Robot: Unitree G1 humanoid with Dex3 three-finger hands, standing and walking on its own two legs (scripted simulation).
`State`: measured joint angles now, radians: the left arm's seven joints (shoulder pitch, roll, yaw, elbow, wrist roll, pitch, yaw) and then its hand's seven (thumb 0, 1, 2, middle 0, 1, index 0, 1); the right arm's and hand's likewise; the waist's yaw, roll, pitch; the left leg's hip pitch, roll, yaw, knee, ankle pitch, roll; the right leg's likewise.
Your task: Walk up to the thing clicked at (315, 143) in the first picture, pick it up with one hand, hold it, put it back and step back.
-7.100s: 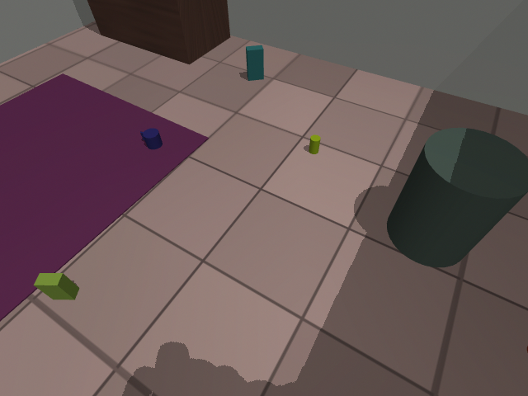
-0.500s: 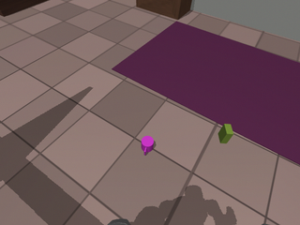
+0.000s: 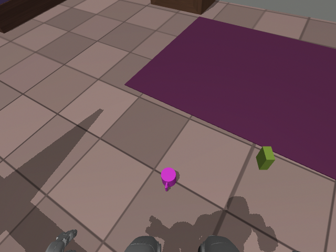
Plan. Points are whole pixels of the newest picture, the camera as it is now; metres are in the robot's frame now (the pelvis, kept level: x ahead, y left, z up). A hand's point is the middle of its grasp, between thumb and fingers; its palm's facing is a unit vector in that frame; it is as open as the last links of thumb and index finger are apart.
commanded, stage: walk up
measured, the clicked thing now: out of the picture -0.47 -1.37 -0.71
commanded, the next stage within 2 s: stand in 0.74 s
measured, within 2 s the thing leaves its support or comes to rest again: neither
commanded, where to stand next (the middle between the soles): +0.07 +0.02 m, yaw -1 degrees
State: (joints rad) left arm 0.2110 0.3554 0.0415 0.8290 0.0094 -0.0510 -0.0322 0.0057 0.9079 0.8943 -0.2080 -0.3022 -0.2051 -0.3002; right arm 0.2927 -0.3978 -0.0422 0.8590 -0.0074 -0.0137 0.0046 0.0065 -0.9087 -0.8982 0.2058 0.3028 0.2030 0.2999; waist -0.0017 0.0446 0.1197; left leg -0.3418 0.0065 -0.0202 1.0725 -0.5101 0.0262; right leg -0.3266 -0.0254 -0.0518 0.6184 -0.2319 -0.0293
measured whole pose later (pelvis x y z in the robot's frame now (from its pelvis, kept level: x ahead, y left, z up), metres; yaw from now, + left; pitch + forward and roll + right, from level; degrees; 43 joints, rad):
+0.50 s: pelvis +0.03 +0.01 +0.00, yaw +0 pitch -2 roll +0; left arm 0.15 0.39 0.01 1.01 0.01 0.00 -0.01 0.01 0.91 0.89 -0.21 -0.30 -0.21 -0.30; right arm 0.09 -0.38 -0.03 0.96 0.00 0.01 0.01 0.00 -0.91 -0.90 0.21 0.30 0.20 0.30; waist 0.01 0.00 0.11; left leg -0.31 0.02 0.02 0.63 -0.28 0.00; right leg -0.29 -0.02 -0.01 0.63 -0.30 0.00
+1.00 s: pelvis +0.04 +0.02 +0.02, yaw -1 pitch -3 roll +0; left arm 0.10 0.35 -0.01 1.14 0.01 -0.02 -0.02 0.01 0.91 0.89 -0.21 -0.30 -0.20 -0.30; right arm 0.10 -0.34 -0.01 1.15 -0.02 -0.01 0.02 0.01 -0.91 -0.90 0.21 0.30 0.20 0.30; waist -0.01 -0.01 0.04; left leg -0.14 0.01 0.04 0.34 -0.14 0.00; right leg -0.13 -0.02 0.00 0.36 -0.17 0.02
